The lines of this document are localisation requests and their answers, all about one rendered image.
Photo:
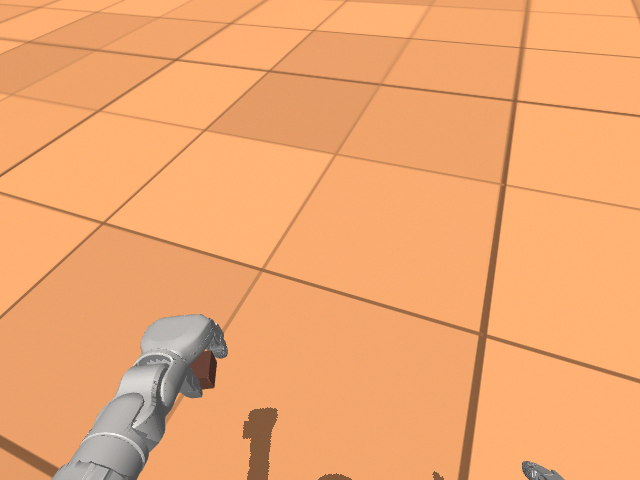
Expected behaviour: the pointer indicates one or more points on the left robot arm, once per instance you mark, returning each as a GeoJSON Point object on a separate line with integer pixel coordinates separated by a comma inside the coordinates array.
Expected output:
{"type": "Point", "coordinates": [132, 423]}

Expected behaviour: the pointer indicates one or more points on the left robot hand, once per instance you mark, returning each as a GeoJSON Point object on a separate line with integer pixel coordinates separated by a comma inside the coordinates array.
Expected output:
{"type": "Point", "coordinates": [187, 336]}

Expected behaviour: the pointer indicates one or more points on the right robot hand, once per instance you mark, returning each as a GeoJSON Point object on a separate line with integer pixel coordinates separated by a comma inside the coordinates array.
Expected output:
{"type": "Point", "coordinates": [534, 471]}

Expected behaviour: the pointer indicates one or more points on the small box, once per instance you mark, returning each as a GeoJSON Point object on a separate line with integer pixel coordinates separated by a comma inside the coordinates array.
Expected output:
{"type": "Point", "coordinates": [204, 368]}

